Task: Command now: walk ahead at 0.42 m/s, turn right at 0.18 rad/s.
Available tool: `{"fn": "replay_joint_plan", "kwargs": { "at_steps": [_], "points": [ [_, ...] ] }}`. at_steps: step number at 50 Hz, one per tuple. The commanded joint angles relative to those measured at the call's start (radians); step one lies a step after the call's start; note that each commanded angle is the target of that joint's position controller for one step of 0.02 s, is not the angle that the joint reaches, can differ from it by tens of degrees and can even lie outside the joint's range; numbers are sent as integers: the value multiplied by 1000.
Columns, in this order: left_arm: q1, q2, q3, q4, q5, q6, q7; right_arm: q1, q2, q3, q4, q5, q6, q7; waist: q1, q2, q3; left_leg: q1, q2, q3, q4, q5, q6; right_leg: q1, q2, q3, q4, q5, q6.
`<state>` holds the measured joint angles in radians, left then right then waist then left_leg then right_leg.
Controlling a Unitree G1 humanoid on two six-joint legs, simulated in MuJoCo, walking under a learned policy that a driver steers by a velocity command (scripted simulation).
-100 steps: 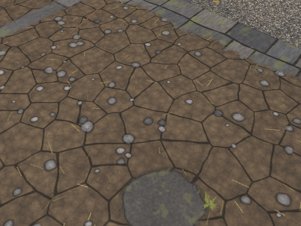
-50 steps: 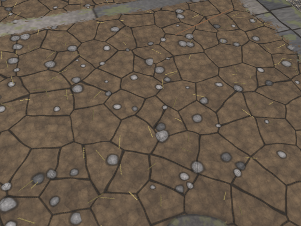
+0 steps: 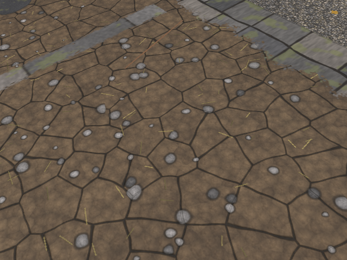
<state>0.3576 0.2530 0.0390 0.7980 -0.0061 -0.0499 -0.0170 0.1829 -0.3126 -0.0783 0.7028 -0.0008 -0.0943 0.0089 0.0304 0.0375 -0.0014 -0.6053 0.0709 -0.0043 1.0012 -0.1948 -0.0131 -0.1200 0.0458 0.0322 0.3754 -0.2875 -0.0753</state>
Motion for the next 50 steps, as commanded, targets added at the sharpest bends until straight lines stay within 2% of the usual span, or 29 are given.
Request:
{"fn": "replay_joint_plan", "kwargs": {
  "at_steps": [1,4,7,10,13,14,15,16,17,18,19,20,21,22,25,28,30,32,34,36,37,38,39,40,41,42,43,46,50],
  "points": [
    [-30,180,44,-71,0,-22,24,-94,-50,-6,-74,2,-8,11,8,-106,34,-148,21,0,-158,178,-17,96,-220,154,-198,361,-128],
    [10,184,41,-54,2,-25,29,-182,-19,13,-96,21,-8,27,50,-122,67,-80,1,36,-327,307,-4,58,-205,69,-241,333,-101],
    [46,192,43,-31,2,-28,26,-247,-17,22,-118,31,-11,48,71,-106,119,-76,-12,40,-424,344,26,89,-241,40,-269,295,-103],
    [60,198,47,-16,0,-21,26,-276,-24,24,-138,32,-16,69,65,-94,124,-92,-42,47,-479,268,71,199,-278,-2,-217,465,-94],
    [48,229,55,-27,8,-6,42,-171,-75,1,-123,24,-10,70,-5,-154,-7,72,-134,105,-460,131,128,300,-275,-52,4,1062,-59],
    [35,239,56,-36,13,5,48,-49,-114,-19,-96,24,-5,63,-70,-163,-88,221,-172,125,-465,111,155,290,-256,-77,175,1198,-43],
    [14,242,54,-51,14,7,55,92,-152,-38,-73,26,1,49,-153,-140,-164,483,-139,64,-489,169,194,129,-236,-102,397,1125,-11],
    [86,159,28,-95,33,-10,50,231,-252,-63,-63,7,9,35,-146,61,-326,924,126,-359,-446,139,350,-276,-124,-108,817,618,55],
    [119,114,3,-93,25,-42,30,241,-211,-50,-50,22,5,38,-119,178,-456,1100,287,-825,-622,-26,476,-528,47,43,1059,-249,89],
    [-7,197,24,-127,-17,-71,10,217,-157,-37,-49,23,12,29,-158,87,-333,1020,241,-732,-678,-158,403,-641,-22,128,1098,-200,71],
    [-91,199,19,-163,-36,-88,2,160,-138,-29,-60,20,16,24,-138,16,-191,854,207,-599,-707,-159,359,-661,-72,112,1029,-127,55],
    [-124,184,17,-171,-18,-96,4,101,-121,-22,-69,16,17,23,-89,-75,-82,670,166,-514,-740,-74,336,-631,-105,90,923,-86,52],
    [-117,186,25,-168,2,-90,10,58,-102,-14,-82,5,14,21,-49,-77,-35,547,127,-443,-765,23,324,-569,-134,84,846,-55,59],
    [-90,182,26,-167,9,-78,11,28,-102,-12,-97,-2,15,17,-16,-41,-15,456,104,-415,-791,75,330,-518,-144,78,821,-45,73],
    [-69,147,17,-171,26,-50,22,15,-117,-17,-88,8,10,4,11,-3,8,287,65,-306,-817,191,335,-461,-155,34,672,1,129],
    [-192,105,-1,-205,30,-52,25,39,-143,-26,-72,17,15,-8,-36,10,27,200,-7,-215,-796,151,280,-389,-123,10,418,237,154],
    [-276,100,-3,-223,19,-59,19,98,-153,-30,-54,24,25,-13,-83,20,9,219,-11,-228,-766,94,251,-337,-81,5,282,360,162],
    [-311,122,6,-236,2,-66,12,137,-156,-32,-41,32,35,-15,-98,38,-6,283,11,-282,-717,34,235,-321,-64,28,209,364,160],
    [-308,153,23,-242,-5,-72,6,150,-146,-29,-38,32,42,-18,-85,59,-18,356,39,-356,-648,-20,213,-303,-62,53,158,300,140],
    [-236,172,42,-229,-10,-79,5,136,-132,-27,-44,26,49,-17,-34,85,-33,377,41,-398,-563,-27,181,-206,-57,40,118,213,100],
    [-154,195,56,-216,-3,-83,10,140,-93,-14,-48,21,47,-15,9,80,-72,347,1,-372,-464,-16,147,-77,-83,46,100,192,66],
    [-13,251,73,-211,15,-86,19,151,-17,12,-67,8,42,-9,66,-40,-199,249,-66,-283,-179,-126,104,148,-260,214,92,112,-4],
    [65,338,95,-174,32,-69,14,273,27,29,-105,36,30,-7,9,-394,-312,-81,-174,-147,148,-423,48,416,-476,699,-31,-155,-162],
    [54,252,79,-185,17,-65,8,256,-80,9,-82,50,32,-13,36,-294,-249,-205,-100,-170,295,-367,31,386,-479,790,-82,-366,-157],
    [20,198,64,-191,11,-59,13,156,-131,-7,-92,41,40,-14,61,-195,-136,-236,-69,-153,339,-272,24,292,-436,626,-86,-322,-118],
    [-27,175,54,-193,19,-55,14,103,-125,-9,-102,27,45,-16,49,-125,-77,-205,-38,-130,323,-197,18,188,-391,482,-85,-163,-95],
    [-60,150,46,-187,22,-50,16,72,-114,-11,-114,20,47,-14,33,-123,-27,-184,-14,-130,277,-148,14,110,-348,377,-101,-38,-90],
    [-83,128,43,-161,18,-60,20,78,-67,-9,-116,32,64,-1,-1,-168,7,-111,22,-100,207,-96,6,15,-300,195,-166,117,-88],
    [-67,168,61,-116,16,-64,22,8,-32,2,-135,20,73,3,1,-117,30,-165,35,-96,59,-4,-11,47,-323,72,-203,276,-113]
  ]
}}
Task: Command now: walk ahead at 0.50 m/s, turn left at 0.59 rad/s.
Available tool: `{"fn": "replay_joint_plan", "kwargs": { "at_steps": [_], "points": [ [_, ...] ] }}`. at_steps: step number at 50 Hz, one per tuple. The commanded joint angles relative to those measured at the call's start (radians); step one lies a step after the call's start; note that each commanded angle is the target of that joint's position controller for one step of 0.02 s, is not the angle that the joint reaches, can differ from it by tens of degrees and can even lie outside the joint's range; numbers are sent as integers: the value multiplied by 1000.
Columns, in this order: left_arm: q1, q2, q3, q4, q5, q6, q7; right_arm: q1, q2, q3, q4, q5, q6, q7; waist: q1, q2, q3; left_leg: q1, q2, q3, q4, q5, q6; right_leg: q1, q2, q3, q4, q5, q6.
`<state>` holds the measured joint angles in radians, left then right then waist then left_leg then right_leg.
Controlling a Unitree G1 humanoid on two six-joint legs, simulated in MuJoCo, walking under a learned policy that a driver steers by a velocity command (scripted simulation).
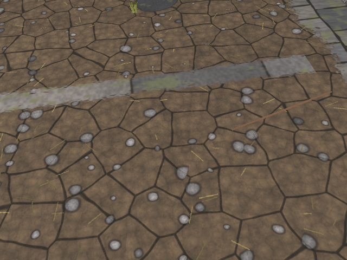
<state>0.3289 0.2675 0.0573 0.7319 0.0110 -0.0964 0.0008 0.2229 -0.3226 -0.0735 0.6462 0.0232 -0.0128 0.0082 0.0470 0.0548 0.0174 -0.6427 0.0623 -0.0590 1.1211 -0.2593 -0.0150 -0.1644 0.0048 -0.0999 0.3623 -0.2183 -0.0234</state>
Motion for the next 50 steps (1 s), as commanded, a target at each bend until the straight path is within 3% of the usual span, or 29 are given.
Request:
{"fn": "replay_joint_plan", "kwargs": {
  "at_steps": [1,5,9,11,12,13,14,15,16,17,18,19,20,22,24,26,29,31,35,37,38,39,40,41,42,43,44,46,50],
  "points": [
    [-41,160,45,-42,-1,-14,6,-49,-19,-1,-80,-3,-10,9,-12,-130,12,-127,45,-35,-114,106,-9,105,-278,168,-192,231,-160],
    [-28,187,52,-9,-10,-1,13,-169,3,11,-98,0,-23,35,29,-118,45,-64,30,35,-338,262,10,125,-259,36,-197,273,-129],
    [6,220,63,24,-30,18,12,-247,-6,9,-132,5,-26,57,36,-121,72,-22,4,94,-460,201,57,213,-287,-30,-157,400,-105],
    [-1,251,72,27,-39,30,17,-210,-41,-9,-135,-1,-21,60,-7,-151,24,85,-56,148,-483,102,101,252,-288,-71,-36,735,-86],
    [-6,265,77,26,-43,38,21,-132,-73,-27,-120,-3,-17,57,-57,-162,-28,194,-97,171,-495,65,128,253,-281,-91,88,889,-75],
    [-21,260,73,21,-49,43,25,24,-117,-56,-80,0,-13,48,-147,-144,-109,416,-137,179,-560,126,166,181,-253,-120,284,909,-49],
    [-9,222,57,4,-31,38,29,196,-184,-88,-39,4,-2,29,-223,-74,-195,727,-75,40,-573,147,214,-57,-217,-117,570,641,-8],
    [93,65,6,-59,14,15,13,157,-307,-100,-47,10,-10,19,-80,216,-278,1054,204,-532,-632,22,400,-517,-21,-40,938,-349,54],
    [-11,141,12,-78,-21,-24,0,201,-233,-77,-78,3,-26,23,-165,114,-422,1095,273,-791,-800,-164,446,-628,7,190,1050,-386,45],
    [-117,194,26,-108,-58,-41,-5,169,-175,-59,-58,-5,-40,27,-178,54,-264,992,244,-645,-832,-105,389,-702,-38,195,1027,-277,28],
    [-129,181,20,-110,-48,-51,0,111,-149,-50,-57,-1,-48,26,-131,-10,-169,839,202,-527,-833,-10,355,-666,-79,189,937,-187,19],
    [-124,181,23,-96,-18,-50,7,42,-118,-39,-67,-3,-49,24,-86,-38,-110,697,161,-432,-836,106,329,-596,-108,188,855,-141,28],
    [-101,189,30,-89,-5,-41,6,0,-99,-31,-79,-15,-50,20,-48,-19,-87,596,132,-373,-855,199,322,-522,-127,196,809,-107,36],
    [-85,170,28,-83,4,-19,4,-20,-99,-30,-73,-18,-54,12,-20,-10,-69,492,109,-320,-885,304,327,-463,-127,177,741,-82,61],
    [-120,138,18,-93,9,-5,5,4,-117,-34,-51,-15,-56,-1,-25,-20,-44,418,82,-256,-893,368,323,-452,-112,156,645,-18,89],
    [-203,108,6,-114,10,-3,3,30,-131,-38,-30,-9,-52,-13,-53,-11,-21,383,43,-209,-888,341,291,-441,-89,149,491,126,101],
    [-299,78,-10,-122,-2,-13,-16,79,-118,-31,3,-5,-48,-20,-107,18,-18,371,19,-158,-883,235,244,-349,-51,127,272,339,96],
    [-339,90,-8,-129,-17,-19,-29,122,-122,-27,31,-5,-52,-17,-134,29,-3,422,57,-178,-874,187,239,-347,-53,131,219,383,76],
    [-371,123,2,-153,-23,-21,-44,166,-134,-28,72,-10,-45,-14,-139,43,30,615,150,-220,-812,291,221,-434,-52,130,163,219,-1],
    [-300,141,13,-143,-24,-20,-45,144,-143,-31,78,-11,-39,-16,-94,51,6,665,146,-183,-727,536,194,-349,-18,96,139,128,-46],
    [-187,165,30,-111,-20,-21,-42,128,-136,-26,76,-14,-35,-18,-33,30,-72,662,101,-129,-589,717,172,-194,15,68,115,159,-78],
    [-34,208,44,-85,-13,-20,-40,123,-113,-13,58,-27,-34,-24,33,-16,-206,554,57,-76,-364,671,138,60,-69,173,154,245,-134],
    [65,301,69,-74,-5,-15,-42,232,-56,5,37,-26,-49,-23,13,-238,-349,191,-93,9,16,288,47,428,-277,603,115,123,-301],
    [97,241,56,-55,-35,-8,-50,213,-62,12,33,-32,-67,-17,24,-325,-356,-26,-146,-50,152,-266,24,522,-339,895,-46,-73,-338],
    [49,185,38,-65,-41,-2,-45,116,-122,-1,13,-7,-81,-6,38,-222,-215,-127,-83,-89,205,-225,33,436,-327,819,-70,-193,-290],
    [-1,172,34,-82,-25,7,-40,31,-116,4,-7,-1,-93,-1,34,-124,-118,-130,-47,-67,171,-155,41,304,-287,707,-85,-152,-261],
    [-34,162,29,-87,-17,12,-38,-14,-104,4,-20,-18,-100,0,11,-64,-37,-120,-20,-50,89,-107,40,182,-248,623,-106,-53,-250],
    [-65,143,21,-99,-10,13,-30,8,-88,0,-19,-40,-99,-4,-40,-102,-31,-23,11,-44,-34,-44,22,77,-187,538,-137,110,-239],
    [-41,175,33,-82,-24,15,-8,-38,-49,12,-27,-44,-84,-14,-41,-125,-24,5,-3,-8,-230,47,-37,-12,-148,432,-156,271,-248]
  ]
}}
Over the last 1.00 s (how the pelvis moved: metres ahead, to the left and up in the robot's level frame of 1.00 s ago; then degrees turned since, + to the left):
0.57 0.04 0.00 29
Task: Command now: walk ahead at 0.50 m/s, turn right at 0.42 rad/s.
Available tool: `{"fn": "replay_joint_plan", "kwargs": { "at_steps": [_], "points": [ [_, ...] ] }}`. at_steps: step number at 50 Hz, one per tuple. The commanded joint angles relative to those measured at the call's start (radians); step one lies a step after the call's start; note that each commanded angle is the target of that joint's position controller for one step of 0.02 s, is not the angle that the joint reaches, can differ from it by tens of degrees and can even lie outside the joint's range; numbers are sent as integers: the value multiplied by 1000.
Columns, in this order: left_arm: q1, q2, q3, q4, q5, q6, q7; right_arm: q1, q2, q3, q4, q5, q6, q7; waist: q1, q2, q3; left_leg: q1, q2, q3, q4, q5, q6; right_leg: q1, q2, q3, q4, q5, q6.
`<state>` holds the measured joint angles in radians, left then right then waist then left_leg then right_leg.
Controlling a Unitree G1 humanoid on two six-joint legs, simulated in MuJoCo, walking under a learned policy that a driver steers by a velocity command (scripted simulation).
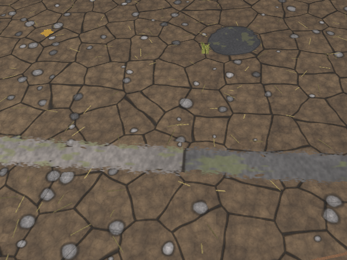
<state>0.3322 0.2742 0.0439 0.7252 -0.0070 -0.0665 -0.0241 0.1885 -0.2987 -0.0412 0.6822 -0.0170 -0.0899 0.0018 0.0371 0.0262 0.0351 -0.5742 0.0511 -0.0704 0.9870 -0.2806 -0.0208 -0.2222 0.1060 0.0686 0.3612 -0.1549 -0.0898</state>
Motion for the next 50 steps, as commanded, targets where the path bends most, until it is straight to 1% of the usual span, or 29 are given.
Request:
{"fn": "replay_joint_plan", "kwargs": {
  "at_steps": [1,4,8,10,12,13,14,15,16,17,18,19,21,24,29,32,35,36,37,38,39,40,41,42,43,44,45,47,50],
  "points": [
    [-31,177,50,-68,-9,-12,22,-44,-62,-16,-71,-3,-8,-8,-18,-94,-36,-47,0,4,-170,137,-39,27,-233,241,-153,211,-168],
    [17,185,54,-46,-17,2,36,-153,-42,-7,-86,5,-17,1,21,-107,-32,38,-41,7,-360,314,-50,-12,-197,215,-134,171,-128],
    [76,178,56,-23,-25,21,44,-237,-66,-16,-105,21,-32,16,41,-114,-31,95,-73,-19,-482,329,-35,52,-222,300,-71,105,-107],
    [68,180,60,-23,-24,29,47,-228,-89,-28,-103,25,-40,19,22,-136,-31,134,-73,-31,-521,263,-13,98,-241,356,-24,102,-93],
    [38,163,57,-33,-21,35,46,-115,-121,-48,-75,25,-47,12,-46,-151,-71,303,-66,-11,-586,238,33,85,-213,357,74,170,-61],
    [23,120,42,-48,-12,32,41,4,-157,-63,-59,11,-51,4,-106,-120,-175,517,24,-71,-564,222,84,15,-165,307,250,162,-30],
    [83,60,24,-67,-10,24,41,139,-226,-82,-47,-2,-44,-5,-125,51,-320,859,227,-337,-547,139,185,-240,-47,181,559,-77,33],
    [175,59,13,-87,-26,18,42,190,-230,-86,-13,14,-26,5,-91,305,-378,974,374,-687,-637,-83,276,-483,-23,111,778,-466,61],
    [125,151,34,-67,-34,21,43,152,-142,-66,-26,25,-21,4,-108,172,-251,871,345,-643,-672,-240,247,-561,-99,124,879,-394,72],
    [32,179,44,-81,-27,27,42,103,-107,-54,-30,24,-15,2,-117,91,-128,735,302,-489,-693,-171,213,-569,-126,86,892,-307,80],
    [-10,168,45,-91,-15,29,40,62,-92,-47,-28,14,-13,2,-98,46,-65,623,263,-386,-721,-57,202,-542,-157,69,867,-240,86],
    [-27,152,48,-98,-11,32,35,36,-71,-40,-20,8,-13,2,-77,53,-30,550,230,-306,-747,33,197,-516,-182,67,836,-199,87],
    [-19,111,43,-105,-22,42,25,17,-62,-39,-4,6,-20,2,-52,94,-15,468,193,-185,-794,124,195,-467,-210,43,808,-160,92],
    [-69,84,35,-134,-15,48,21,22,-97,-51,26,11,-29,1,-49,63,1,454,201,-79,-835,242,222,-505,-226,34,727,-78,113],
    [-191,63,20,-163,-15,30,-5,38,-140,-58,63,16,-18,-3,-89,27,15,489,171,101,-834,369,192,-460,-214,-21,450,168,103],
    [-290,45,10,-201,-16,24,-22,107,-165,-62,101,30,-6,-1,-124,13,40,540,193,134,-828,379,182,-430,-192,-57,326,175,76],
    [-328,60,14,-232,-12,20,-28,156,-188,-66,141,51,13,6,-105,23,52,621,233,125,-775,537,180,-387,-151,-82,243,40,29],
    [-301,81,24,-231,-7,19,-27,154,-204,-67,150,56,19,5,-72,42,28,641,236,125,-715,702,174,-320,-124,-104,217,-12,10],
    [-206,115,42,-208,-1,18,-23,146,-214,-66,159,60,26,3,-5,52,-34,635,218,141,-594,855,158,-173,-94,-128,174,-7,-15],
    [-49,163,68,-159,1,18,-13,145,-198,-54,165,60,28,1,80,43,-126,545,176,170,-411,878,130,79,-79,-138,135,75,-43],
    [126,248,93,-126,12,26,7,153,-137,-26,141,31,19,3,142,-58,-277,294,120,177,-97,527,90,426,-274,76,194,166,-101],
    [119,311,91,-130,19,25,11,275,-20,11,124,25,1,16,48,-290,-441,-33,-65,84,240,-306,34,665,-540,567,81,20,-259],
    [129,213,71,-137,19,19,8,182,-150,-24,143,58,-11,19,120,-149,-437,-94,-42,-66,332,-317,41,602,-525,588,10,-47,-230],
    [73,184,58,-120,16,12,8,96,-168,-34,102,79,-13,20,98,-151,-256,-169,2,-37,329,-238,44,475,-485,402,-12,5,-184],
    [13,154,49,-110,10,5,6,66,-144,-30,99,67,-12,14,59,-107,-170,-151,47,-17,267,-150,41,344,-435,287,-40,66,-152],
    [-41,123,42,-107,12,-2,3,64,-134,-34,105,50,-3,9,23,-111,-112,-114,71,-11,220,-89,33,238,-400,203,-76,108,-135],
    [-76,98,37,-108,18,-12,2,105,-120,-36,121,50,13,8,-14,-126,-94,-45,91,-22,203,-37,27,161,-376,139,-121,122,-124],
    [-103,86,41,-88,19,-35,1,143,-70,-29,137,52,42,3,-46,-109,-72,-1,94,-20,183,11,12,87,-375,68,-190,148,-133],
    [-106,99,50,-51,27,-49,12,83,-52,-30,113,47,58,-2,-51,-90,-7,-80,95,-45,87,121,-5,73,-367,-44,-237,198,-120]
  ]
}}
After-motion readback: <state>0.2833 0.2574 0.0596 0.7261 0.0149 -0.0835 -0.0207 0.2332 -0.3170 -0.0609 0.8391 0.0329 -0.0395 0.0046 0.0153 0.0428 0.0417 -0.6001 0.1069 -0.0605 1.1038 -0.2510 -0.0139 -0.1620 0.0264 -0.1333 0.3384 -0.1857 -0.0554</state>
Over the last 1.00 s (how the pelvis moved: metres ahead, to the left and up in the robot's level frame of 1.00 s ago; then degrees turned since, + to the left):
0.57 0.10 0.00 14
